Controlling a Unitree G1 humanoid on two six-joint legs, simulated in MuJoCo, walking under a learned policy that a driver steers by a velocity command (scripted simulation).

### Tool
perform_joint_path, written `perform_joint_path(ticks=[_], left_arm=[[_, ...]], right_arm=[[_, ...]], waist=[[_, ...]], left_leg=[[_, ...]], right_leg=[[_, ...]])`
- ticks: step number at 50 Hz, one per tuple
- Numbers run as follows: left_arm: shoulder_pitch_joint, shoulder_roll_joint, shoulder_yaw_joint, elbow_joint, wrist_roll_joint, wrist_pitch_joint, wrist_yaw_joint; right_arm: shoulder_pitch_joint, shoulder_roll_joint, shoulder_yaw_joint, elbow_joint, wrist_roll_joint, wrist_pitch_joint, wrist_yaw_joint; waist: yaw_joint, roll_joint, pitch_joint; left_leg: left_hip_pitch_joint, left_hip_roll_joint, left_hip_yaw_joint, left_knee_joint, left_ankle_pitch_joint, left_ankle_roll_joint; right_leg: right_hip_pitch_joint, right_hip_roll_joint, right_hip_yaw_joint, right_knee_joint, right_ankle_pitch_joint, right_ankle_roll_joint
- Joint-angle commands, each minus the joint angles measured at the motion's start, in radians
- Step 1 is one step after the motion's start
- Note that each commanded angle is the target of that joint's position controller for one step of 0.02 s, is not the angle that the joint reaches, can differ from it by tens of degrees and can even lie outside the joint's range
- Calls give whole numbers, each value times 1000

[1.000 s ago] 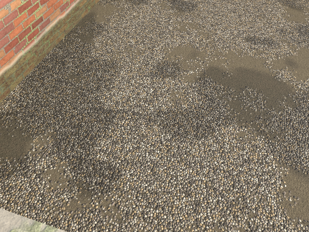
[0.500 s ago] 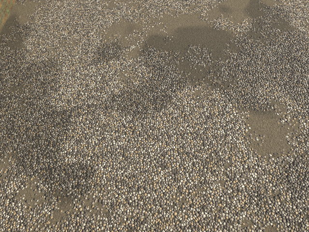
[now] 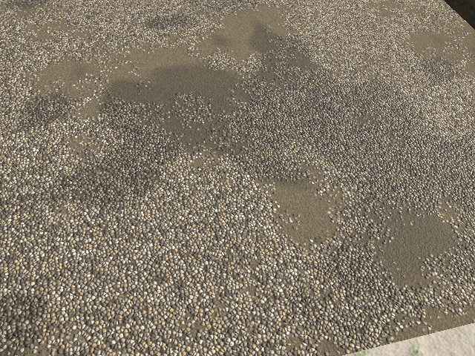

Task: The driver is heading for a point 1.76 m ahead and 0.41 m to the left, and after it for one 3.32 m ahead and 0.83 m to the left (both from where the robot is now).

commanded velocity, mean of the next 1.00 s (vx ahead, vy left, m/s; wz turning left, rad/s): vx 0.00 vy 0.00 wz -0.05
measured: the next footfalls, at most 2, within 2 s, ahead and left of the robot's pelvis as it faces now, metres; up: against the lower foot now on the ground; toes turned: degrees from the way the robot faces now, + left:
right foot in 0.18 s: +0.00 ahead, -0.15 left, +0.00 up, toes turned +4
right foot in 1.64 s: +0.20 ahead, -0.13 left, +0.00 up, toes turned +1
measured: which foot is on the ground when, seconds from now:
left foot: down 0.00-1.00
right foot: up 0.00-0.16, down 0.18-1.00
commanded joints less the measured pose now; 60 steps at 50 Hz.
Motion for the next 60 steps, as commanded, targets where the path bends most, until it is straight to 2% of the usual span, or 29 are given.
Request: perform_joint_path(ticks=[1,3,4,6,7,8,9,10,11,12,13,14,16,19,26,32,33,36,40,54,55,56,57,58,60], left_arm=[[27,-4,-8,-33,-1,-12,-3],[11,-29,-25,-27,13,-19,-8],[0,-39,-34,-25,16,-26,-12],[7,-21,-35,-10,13,-44,-16],[40,-17,-35,11,12,-52,-18],[75,-25,-40,32,20,-59,-20],[97,-19,-45,40,40,-63,-22],[110,14,-44,32,58,-63,-23],[96,71,-26,76,47,-67,-32],[51,20,-35,54,47,-69,-38],[46,-22,-48,69,60,-69,-36],[47,-12,-45,76,60,-70,-33],[61,-24,-46,100,51,-73,-27],[84,-43,-49,134,49,-69,-22],[109,-53,-45,205,45,-61,-18],[142,-66,-44,273,42,-55,-13],[151,-82,-48,290,41,-57,-14],[168,-92,-51,319,41,-61,-14],[194,-91,-52,359,39,-65,-14],[270,-124,-69,448,39,-62,-8],[288,-140,-75,457,41,-61,-7],[177,-114,-76,410,60,-52,0],[168,-89,-67,397,61,-46,1],[180,-80,-63,391,61,-41,1],[202,-84,-61,377,58,-40,3]], right_arm=[[-62,-80,-14,-69,3,-7,-10],[-42,-95,-21,-58,15,-5,-15],[-22,-117,-28,-52,20,0,-18],[29,-149,-41,-33,32,11,-29],[30,-145,-40,-28,41,15,-34],[33,-137,-37,-18,53,17,-36],[51,-133,-37,-6,56,10,-35],[45,-113,-31,-7,46,-6,-28],[55,-64,-22,-29,25,-19,-22],[14,-96,-26,-27,14,-23,-24],[12,-93,-28,-19,15,-24,-23],[14,-89,-27,-8,18,-20,-27],[42,-84,-28,4,22,-17,-29],[77,-87,-30,28,25,-20,-32],[135,-104,-35,78,28,-22,-46],[171,-108,-36,120,32,-20,-54],[176,-104,-36,127,35,-17,-57],[195,-108,-36,153,39,-8,-60],[206,-96,-33,177,39,2,-63],[235,-62,-17,250,41,21,-66],[252,-50,-13,263,39,23,-67],[182,-59,-9,243,11,16,-49],[176,-88,-19,240,12,13,-41],[169,-99,-23,239,15,13,-38],[146,-86,-21,229,20,10,-36]], waist=[[10,213,-12],[-11,236,-29],[-29,252,-37],[-53,267,-47],[-37,250,-54],[-15,224,-53],[-10,189,-67],[-16,114,-99],[-71,-129,-82],[-36,-113,-49],[-39,-77,-34],[-31,-43,-5],[-28,-24,26],[-22,3,29],[-19,45,22],[-18,49,12],[-20,47,18],[-18,58,18],[-21,40,16],[-26,46,43],[-25,48,22],[-33,40,13],[-31,45,3],[-25,45,18],[-10,37,91]], left_leg=[[45,153,-184,-194,-12,185],[79,141,-173,-176,-30,175],[75,144,-177,-169,-14,181],[86,161,-215,-148,39,193],[77,167,-229,-135,74,185],[50,167,-229,-129,123,164],[21,159,-222,-125,160,124],[-21,114,-163,-63,142,73],[27,26,-44,-60,-9,21],[51,21,-27,-30,-11,-16],[59,24,-26,-41,-1,-25],[54,27,-26,-43,3,-23],[35,32,-31,-58,28,-19],[34,36,-26,-71,34,-25],[43,43,-21,-81,77,-35],[54,43,-11,-76,122,-35],[59,43,-10,-80,125,-36],[75,37,-7,-76,156,-30],[97,36,-3,-71,184,-25],[87,29,6,-75,198,-10],[99,23,13,-83,128,-13],[70,59,-15,-88,20,8],[47,36,-12,-72,-125,22],[11,19,-10,-57,-256,36],[-84,6,-16,-35,-356,48]], right_leg=[[-26,-53,-33,-78,35,25],[43,-116,-91,-317,23,27],[93,-135,-133,-414,-17,25],[151,-134,-176,-557,-31,17],[204,-135,-183,-661,74,4],[279,-135,-185,-792,226,-17],[354,-159,-143,-822,335,-40],[422,-232,-59,-786,533,-62],[293,-225,-42,-776,389,-107],[243,-215,-31,-830,264,-127],[224,-213,-30,-856,157,-123],[210,-198,-37,-869,113,-115],[213,-190,-42,-873,132,-109],[229,-181,-49,-871,157,-111],[265,-167,-67,-855,263,-110],[293,-156,-86,-837,361,-103],[288,-156,-92,-840,363,-99],[287,-158,-98,-837,390,-92],[281,-153,-110,-833,409,-85],[288,-140,-141,-832,396,-61],[297,-132,-151,-840,326,-62],[279,-161,-116,-853,227,-94],[282,-147,-117,-833,100,-117],[260,-137,-116,-816,-23,-139],[210,-143,-93,-810,-136,-165]])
